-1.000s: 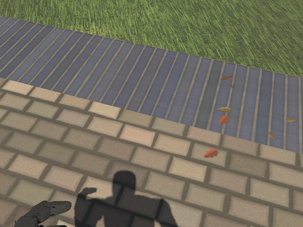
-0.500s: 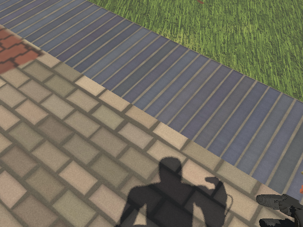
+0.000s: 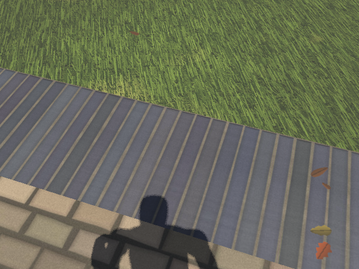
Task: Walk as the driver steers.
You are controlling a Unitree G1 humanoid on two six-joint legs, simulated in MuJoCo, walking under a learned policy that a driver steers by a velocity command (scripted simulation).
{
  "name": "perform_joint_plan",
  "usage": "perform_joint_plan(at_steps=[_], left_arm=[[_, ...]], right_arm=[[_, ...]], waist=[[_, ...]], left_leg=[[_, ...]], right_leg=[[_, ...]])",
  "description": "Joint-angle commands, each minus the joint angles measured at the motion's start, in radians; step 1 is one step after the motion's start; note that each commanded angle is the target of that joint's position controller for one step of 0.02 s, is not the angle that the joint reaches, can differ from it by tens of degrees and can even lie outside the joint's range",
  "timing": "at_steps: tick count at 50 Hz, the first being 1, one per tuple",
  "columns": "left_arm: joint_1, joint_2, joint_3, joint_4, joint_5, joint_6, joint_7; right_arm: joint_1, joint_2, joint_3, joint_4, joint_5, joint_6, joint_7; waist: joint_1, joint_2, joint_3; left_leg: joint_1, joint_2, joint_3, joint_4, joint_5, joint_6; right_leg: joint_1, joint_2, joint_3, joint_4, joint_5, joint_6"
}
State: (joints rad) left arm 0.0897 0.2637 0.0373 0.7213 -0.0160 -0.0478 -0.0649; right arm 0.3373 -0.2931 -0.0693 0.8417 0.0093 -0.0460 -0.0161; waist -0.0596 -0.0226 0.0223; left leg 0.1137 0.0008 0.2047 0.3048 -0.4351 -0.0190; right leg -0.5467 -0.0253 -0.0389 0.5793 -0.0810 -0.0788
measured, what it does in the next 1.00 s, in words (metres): walks ahead: right foot, then left foot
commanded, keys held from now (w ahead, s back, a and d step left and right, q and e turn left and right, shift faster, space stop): w+e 0.20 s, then no key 0.80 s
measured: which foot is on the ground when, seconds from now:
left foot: down 0.00-0.02, up 0.04-0.44, down 0.46-1.00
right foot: up 0.00-0.00, down 0.02-0.48, up 0.50-0.72, down 0.74-1.00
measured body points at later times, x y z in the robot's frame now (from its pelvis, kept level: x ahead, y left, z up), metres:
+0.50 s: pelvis +0.27 +0.00 +0.00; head +0.29 -0.01 +0.45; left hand +0.39 +0.26 -0.12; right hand +0.42 -0.29 -0.08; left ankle +0.41 +0.07 -0.72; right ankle +0.14 -0.10 -0.71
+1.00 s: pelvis +0.34 -0.03 +0.01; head +0.35 -0.03 +0.46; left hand +0.47 +0.21 -0.12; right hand +0.41 -0.30 -0.11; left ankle +0.41 +0.08 -0.72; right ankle +0.28 -0.15 -0.72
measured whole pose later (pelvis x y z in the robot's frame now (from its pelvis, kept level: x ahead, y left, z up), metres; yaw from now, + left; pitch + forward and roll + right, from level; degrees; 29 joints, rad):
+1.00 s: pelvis +0.34 -0.03 +0.01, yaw -13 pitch -1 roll +0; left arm 0.26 0.23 0.04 0.88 0.01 -0.01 0.03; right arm 0.14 -0.23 -0.03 0.88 -0.01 -0.01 0.00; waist 0.00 0.01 0.03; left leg -0.30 -0.02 0.00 0.53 -0.21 0.01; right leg -0.19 -0.01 0.05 0.55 -0.35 0.02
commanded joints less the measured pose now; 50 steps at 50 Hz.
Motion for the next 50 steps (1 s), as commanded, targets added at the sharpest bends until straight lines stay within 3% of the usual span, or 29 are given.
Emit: perform_joint_plan(at_steps=[1, 2, 3, 4, 5, 6, 7, 9, 12, 15, 18, 20, 22, 23, 24, 25, 26, 27, 28, 30, 32, 34, 36, 37, 38, 39, 41, 45, 50], left_arm=[[0.31, 0.235, 0.1, -0.005, -0.006, -0.001, 0.018], [0.342, 0.344, 0.122, -0.005, -0.016, 0.001, 0.031], [0.355, 0.28, 0.101, -0.03, -0.012, -0.008, 0.031], [0.326, 0.224, 0.085, -0.026, -0.001, -0.016, 0.033], [0.275, 0.198, 0.078, -0.034, -0.003, -0.02, 0.036], [0.209, 0.172, 0.069, -0.046, -0.002, -0.02, 0.037], [0.168, 0.146, 0.059, -0.064, 0.01, -0.02, 0.042], [0.14, 0.152, 0.061, -0.08, 0.011, -0.02, 0.048], [0.145, 0.184, 0.069, -0.069, 0.01, -0.017, 0.068], [0.194, 0.181, 0.068, -0.04, 0.005, -0.001, 0.083], [0.234, 0.167, 0.06, -0.011, 0.003, 0.011, 0.088], [0.23, 0.157, 0.056, -0.001, 0.008, 0.015, 0.09], [0.19, 0.139, 0.051, -0.001, 0.01, 0.018, 0.091], [0.199, 0.116, 0.044, -0.008, 0.018, 0.016, 0.09], [0.304, 0.079, 0.029, -0.008, 0.031, 0.007, 0.086], [0.409, 0.068, 0.018, 0.027, 0.017, 0.01, 0.084], [0.382, 0.134, 0.03, 0.031, 0.008, 0.024, 0.082], [0.301, 0.156, 0.04, 0.021, 0.002, 0.048, 0.087], [0.251, 0.152, 0.043, 0.016, 0.005, 0.071, 0.094], [0.23, 0.122, 0.04, 0.015, 0.01, 0.103, 0.102], [0.251, 0.08, 0.03, 0.042, 0.017, 0.1, 0.106], [0.27, 0.071, 0.029, 0.069, 0.021, 0.091, 0.102], [0.265, 0.064, 0.028, 0.083, 0.033, 0.086, 0.096], [0.235, 0.081, 0.028, 0.068, 0.048, 0.084, 0.096], [0.205, 0.121, 0.033, 0.049, 0.046, 0.083, 0.1], [0.192, 0.148, 0.043, 0.072, 0.035, 0.079, 0.1], [0.166, 0.087, 0.027, 0.075, 0.039, 0.057, 0.099], [0.19, 0.087, 0.026, 0.1, 0.027, 0.027, 0.099], [0.204, 0.083, 0.024, 0.132, 0.022, 0.031, 0.101]], right_arm=[[-0.03, -0.175, -0.034, -0.077, -0.005, 0.008, -0.025], [0.064, -0.037, 0.011, -0.128, -0.038, -0.02, -0.008], [0.0, -0.081, 0.011, -0.131, -0.011, -0.062, 0.009], [-0.092, -0.137, -0.003, -0.161, 0.028, -0.087, 0.023], [-0.132, -0.128, 0.003, -0.173, 0.025, -0.102, 0.022], [-0.15, -0.127, -0.001, -0.171, 0.0, -0.105, 0.015], [-0.141, -0.136, -0.01, -0.17, -0.015, -0.096, 0.012], [-0.107, -0.12, -0.01, -0.171, -0.022, -0.073, 0.014], [-0.159, -0.077, 0.004, -0.182, -0.028, -0.052, 0.01], [-0.242, -0.045, 0.018, -0.19, -0.027, -0.058, 0.019], [-0.292, -0.062, 0.013, -0.202, -0.017, -0.062, 0.032], [-0.28, -0.09, 0.0, -0.201, -0.026, -0.066, 0.037], [-0.205, -0.102, -0.009, -0.177, -0.037, -0.075, 0.037], [-0.166, -0.131, -0.015, -0.17, -0.05, -0.081, 0.031], [-0.138, -0.18, -0.019, -0.182, -0.07, -0.082, 0.027], [-0.09, -0.119, -0.008, -0.164, -0.059, -0.062, 0.028], [-0.073, -0.07, 0.007, -0.148, -0.025, -0.046, 0.035], [-0.118, -0.064, 0.012, -0.148, -0.015, -0.033, 0.038], [-0.175, -0.056, 0.019, -0.153, -0.018, -0.022, 0.039], [-0.275, -0.067, 0.02, -0.159, -0.032, -0.002, 0.038], [-0.295, -0.076, 0.015, -0.151, -0.039, 0.011, 0.031], [-0.28, -0.074, 0.015, -0.133, -0.028, 0.016, 0.023], [-0.271, -0.057, 0.023, -0.117, -0.015, 0.018, 0.018], [-0.248, -0.037, 0.03, -0.101, -0.019, 0.016, 0.02], [-0.239, -0.041, 0.031, -0.098, -0.028, 0.014, 0.024], [-0.237, -0.042, 0.026, -0.1, -0.028, 0.015, 0.023], [-0.249, -0.039, 0.026, -0.088, -0.026, 0.014, 0.017], [-0.215, -0.031, 0.026, -0.047, -0.021, 0.017, 0.011], [-0.22, -0.036, 0.021, -0.003, -0.013, 0.027, 0.009]], waist=[[0.209, 0.03, -0.196], [0.122, -0.229, -0.287], [0.169, -0.155, -0.416], [0.191, -0.104, -0.29], [0.16, -0.028, -0.198], [0.118, 0.022, -0.123], [0.083, 0.012, -0.097], [0.046, -0.016, -0.075], [0.049, -0.014, -0.027], [0.099, -0.048, -0.059], [0.124, -0.069, -0.071], [0.108, -0.075, -0.077], [0.054, -0.071, -0.088], [0.044, -0.027, -0.127], [0.082, 0.125, -0.243], [0.067, 0.272, -0.365], [0.055, 0.207, -0.359], [0.05, 0.136, -0.266], [0.057, 0.104, -0.19], [0.092, 0.153, -0.094], [0.096, 0.189, -0.086], [0.1, 0.169, -0.124], [0.107, 0.142, -0.121], [0.097, 0.111, -0.099], [0.071, 0.058, -0.056], [0.044, -0.044, -0.013], [0.05, -0.049, -0.005], [0.054, -0.021, -0.04], [0.062, 0.007, -0.049]], left_leg=[[-0.238, 0.197, -0.015, 0.568, 0.958, 0.064], [-0.707, -0.003, -0.053, 0.945, 0.099, -0.012], [-0.851, -0.062, -0.283, 1.099, -0.151, -0.008], [-0.937, 0.002, -0.321, 1.096, -0.073, 0.018], [-0.919, 0.047, -0.309, 1.012, 0.009, 0.034], [-0.869, 0.078, -0.3, 0.911, 0.056, 0.029], [-0.795, 0.099, -0.303, 0.864, 0.09, 0.023], [-0.73, 0.103, -0.293, 0.785, 0.099, -0.009], [-0.694, 0.079, -0.241, 0.592, 0.223, -0.052], [-0.572, 0.02, -0.211, 0.364, 0.495, -0.053], [-0.541, -0.003, -0.236, 0.254, 0.58, -0.03], [-0.538, 0.003, -0.262, 0.21, 0.536, 0.003], [-0.453, 0.004, -0.251, 0.132, 0.565, 0.043], [-0.331, 0.055, -0.279, 0.114, 0.812, 0.07], [-0.072, 0.223, -0.432, 0.198, 1.16, 0.173], [0.079, 0.382, -0.628, 0.194, 1.218, 0.328], [0.032, 0.388, -0.714, 0.145, 0.938, 0.337], [-0.06, 0.348, -0.689, 0.101, 0.688, 0.297], [-0.164, 0.31, -0.639, 0.056, 0.517, 0.262], [-0.359, 0.232, -0.54, -0.025, 0.276, 0.206], [-0.438, 0.17, -0.44, -0.039, 0.268, 0.19], [-0.428, 0.164, -0.41, -0.02, 0.246, 0.194], [-0.468, 0.142, -0.386, -0.012, 0.098, 0.157], [-0.502, 0.123, -0.376, -0.007, 0.001, 0.112], [-0.507, 0.084, -0.344, 0.018, -0.053, 0.073], [-0.441, 0.033, -0.28, 0.047, 0.005, 0.045], [-0.357, 0.033, -0.272, 0.112, 0.124, 0.048], [-0.329, 0.029, -0.26, 0.158, 0.33, 0.066], [-0.296, 0.03, -0.257, 0.181, 0.448, 0.064]], right_leg=[[0.512, 0.031, 0.064, -0.042, -0.024, -0.106], [0.878, -0.233, 0.609, -0.098, -0.162, -0.293], [0.979, -0.313, 0.899, -0.253, -0.254, -0.355], [0.909, -0.282, 0.743, -0.271, -0.208, -0.295], [0.772, -0.236, 0.612, -0.268, -0.129, -0.255], [0.625, -0.199, 0.523, -0.281, -0.019, -0.23], [0.523, -0.175, 0.469, -0.307, 0.073, -0.226], [0.414, -0.154, 0.424, -0.338, 0.175, -0.24], [0.297, -0.105, 0.288, -0.341, 0.379, -0.206], [0.265, -0.037, 0.189, -0.292, 0.435, -0.129], [0.331, -0.068, 0.238, -0.252, 0.332, -0.104], [0.401, -0.103, 0.289, -0.183, 0.317, -0.089], [0.424, -0.089, 0.302, -0.077, 0.331, -0.06], [0.398, -0.028, 0.28, 0.024, 0.286, -0.023], [0.253, 0.048, 0.256, 0.209, -0.009, 0.028], [0.127, 0.111, 0.209, 0.435, -0.55, 0.092], [0.079, 0.075, 0.225, 0.505, -0.638, 0.115], [0.047, 0.046, 0.214, 0.547, -0.585, 0.137], [0.041, 0.024, 0.187, 0.529, -0.544, 0.151], [0.131, -0.014, 0.15, 0.356, -0.475, 0.16], [0.258, 0.003, 0.099, 0.199, -0.406, 0.156], [0.347, 0.008, 0.079, 0.059, -0.245, 0.139], [0.437, 0.015, 0.062, -0.081, -0.103, 0.109], [0.451, -0.025, 0.108, -0.111, -0.067, 0.087], [0.398, -0.073, 0.158, -0.141, -0.131, 0.057], [0.262, -0.051, 0.154, -0.146, -0.319, 0.032], [0.203, -0.043, 0.149, -0.183, -0.322, 0.053], [0.27, -0.033, 0.134, -0.142, -0.115, 0.077], [0.297, -0.023, 0.121, -0.128, -0.027, 0.076]])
